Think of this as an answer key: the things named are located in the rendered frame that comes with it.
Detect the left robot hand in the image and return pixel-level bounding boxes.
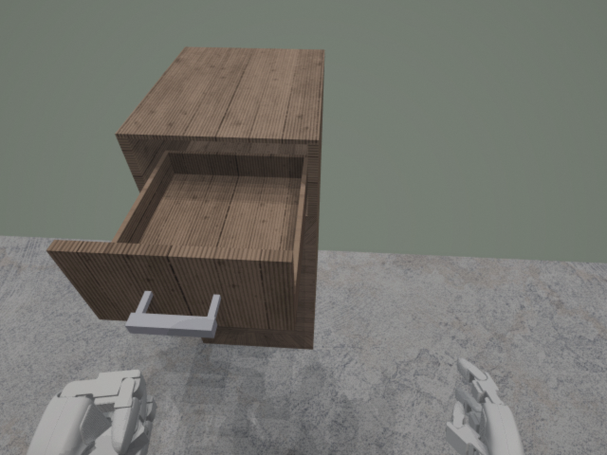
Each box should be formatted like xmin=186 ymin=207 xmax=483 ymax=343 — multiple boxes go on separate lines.
xmin=27 ymin=370 xmax=157 ymax=455

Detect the drawer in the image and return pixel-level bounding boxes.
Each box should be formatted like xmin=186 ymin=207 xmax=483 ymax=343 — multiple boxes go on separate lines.
xmin=46 ymin=151 xmax=308 ymax=331

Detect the handle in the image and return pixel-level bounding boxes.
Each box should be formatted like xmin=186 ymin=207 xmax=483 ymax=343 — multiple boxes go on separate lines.
xmin=125 ymin=291 xmax=221 ymax=338

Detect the right robot hand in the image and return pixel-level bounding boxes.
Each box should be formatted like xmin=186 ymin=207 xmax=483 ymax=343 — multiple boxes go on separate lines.
xmin=446 ymin=357 xmax=524 ymax=455

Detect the cabinet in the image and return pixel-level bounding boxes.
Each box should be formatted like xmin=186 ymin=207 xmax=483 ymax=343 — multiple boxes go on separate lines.
xmin=115 ymin=46 xmax=324 ymax=350

